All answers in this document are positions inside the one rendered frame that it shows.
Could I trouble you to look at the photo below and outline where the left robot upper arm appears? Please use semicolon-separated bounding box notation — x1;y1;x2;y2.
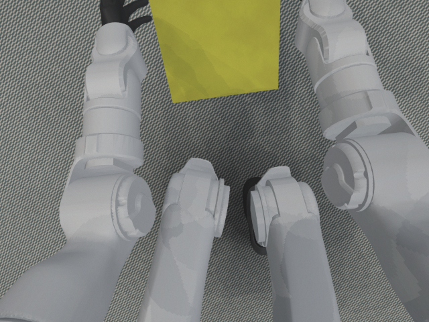
0;172;156;322

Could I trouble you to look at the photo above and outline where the robot left thigh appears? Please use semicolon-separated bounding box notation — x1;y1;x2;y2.
137;168;230;322

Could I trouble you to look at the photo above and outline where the right robot upper arm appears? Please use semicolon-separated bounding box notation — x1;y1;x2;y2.
321;132;429;322

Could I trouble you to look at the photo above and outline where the right robot forearm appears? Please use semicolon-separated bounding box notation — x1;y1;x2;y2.
294;0;429;150

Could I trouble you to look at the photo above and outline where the robot left hand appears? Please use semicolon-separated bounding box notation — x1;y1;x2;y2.
99;0;152;33

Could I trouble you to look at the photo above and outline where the robot right shin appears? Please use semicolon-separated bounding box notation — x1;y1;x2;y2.
257;166;320;247

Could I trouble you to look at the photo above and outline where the carton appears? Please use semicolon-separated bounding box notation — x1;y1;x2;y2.
149;0;280;103

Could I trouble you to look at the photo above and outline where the left robot forearm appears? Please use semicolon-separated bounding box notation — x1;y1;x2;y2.
59;22;147;226

